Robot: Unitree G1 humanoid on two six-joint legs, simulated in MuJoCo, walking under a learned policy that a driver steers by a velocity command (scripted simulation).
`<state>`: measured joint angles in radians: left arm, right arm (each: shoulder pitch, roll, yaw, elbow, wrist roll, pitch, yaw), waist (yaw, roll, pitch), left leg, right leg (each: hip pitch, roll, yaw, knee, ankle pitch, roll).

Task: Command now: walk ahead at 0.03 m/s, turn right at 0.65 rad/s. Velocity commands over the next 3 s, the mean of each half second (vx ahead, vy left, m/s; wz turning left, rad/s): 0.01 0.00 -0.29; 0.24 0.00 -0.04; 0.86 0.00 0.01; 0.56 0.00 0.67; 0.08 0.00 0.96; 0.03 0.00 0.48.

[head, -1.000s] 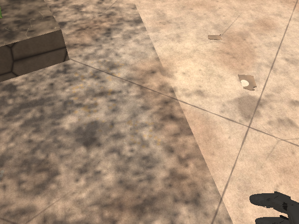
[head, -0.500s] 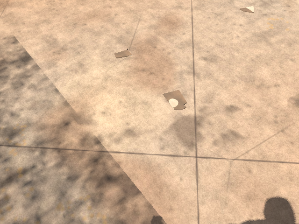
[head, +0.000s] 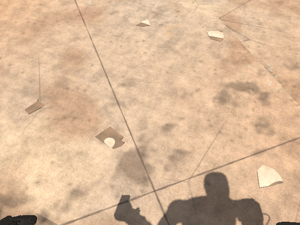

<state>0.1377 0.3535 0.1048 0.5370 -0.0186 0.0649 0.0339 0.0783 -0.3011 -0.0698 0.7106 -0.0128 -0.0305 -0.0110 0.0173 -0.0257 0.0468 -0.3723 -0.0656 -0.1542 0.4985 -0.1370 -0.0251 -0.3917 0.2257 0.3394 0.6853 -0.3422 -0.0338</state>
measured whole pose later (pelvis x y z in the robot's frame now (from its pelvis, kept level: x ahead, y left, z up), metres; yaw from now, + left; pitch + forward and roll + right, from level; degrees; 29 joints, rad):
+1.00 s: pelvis +0.10 +0.04 +0.00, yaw -8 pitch +2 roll +0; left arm 0.43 0.30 0.06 0.81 0.02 -0.05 -0.01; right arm 0.17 -0.30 -0.05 0.78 -0.02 -0.07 0.04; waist 0.05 -0.03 -0.02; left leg -0.37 0.03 0.06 0.57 -0.29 0.04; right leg -0.04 -0.03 0.08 0.42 -0.41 -0.04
